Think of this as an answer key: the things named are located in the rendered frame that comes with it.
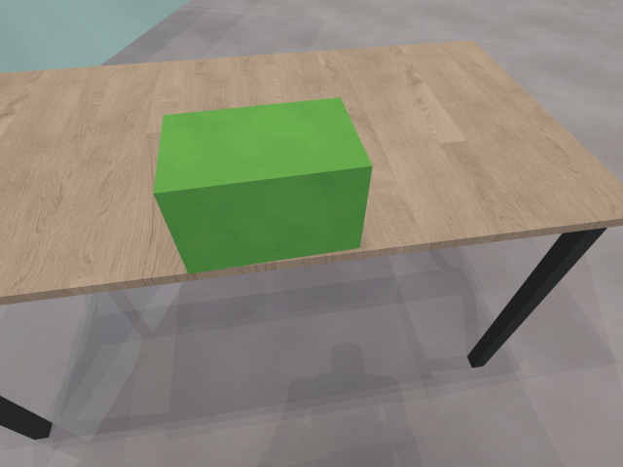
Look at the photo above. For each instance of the carton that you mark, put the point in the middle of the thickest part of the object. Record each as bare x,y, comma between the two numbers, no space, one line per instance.
257,184

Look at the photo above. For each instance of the table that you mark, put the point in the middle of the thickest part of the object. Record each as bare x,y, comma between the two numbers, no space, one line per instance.
461,155

